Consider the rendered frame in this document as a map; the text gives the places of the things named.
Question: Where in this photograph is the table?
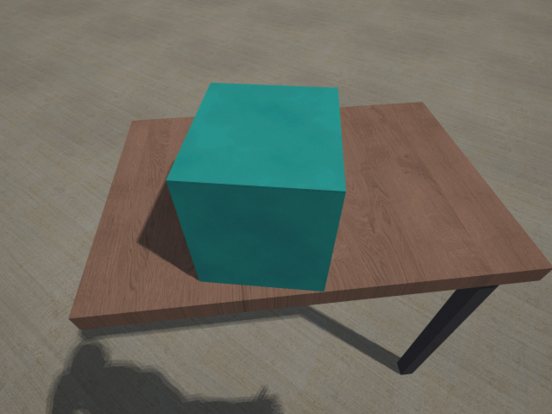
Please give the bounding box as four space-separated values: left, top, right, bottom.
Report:
68 102 552 375

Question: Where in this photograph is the carton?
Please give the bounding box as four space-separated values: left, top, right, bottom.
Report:
166 83 346 292

